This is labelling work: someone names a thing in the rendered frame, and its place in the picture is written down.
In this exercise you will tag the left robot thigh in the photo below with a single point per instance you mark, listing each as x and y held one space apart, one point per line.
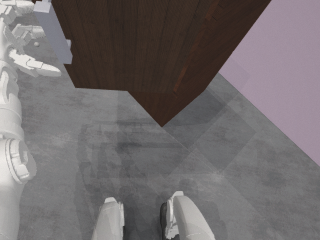
109 222

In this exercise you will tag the robot right shin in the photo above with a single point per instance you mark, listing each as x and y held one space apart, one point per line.
172 229

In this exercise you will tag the cupboard door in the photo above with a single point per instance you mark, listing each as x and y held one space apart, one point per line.
129 45

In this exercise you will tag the left robot upper arm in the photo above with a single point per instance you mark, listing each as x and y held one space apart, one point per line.
17 167

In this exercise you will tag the left robot forearm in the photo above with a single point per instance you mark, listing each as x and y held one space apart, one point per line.
10 105

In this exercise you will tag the handle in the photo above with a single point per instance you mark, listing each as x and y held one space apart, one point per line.
49 22

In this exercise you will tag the left robot hand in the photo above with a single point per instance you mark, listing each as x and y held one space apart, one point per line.
19 37

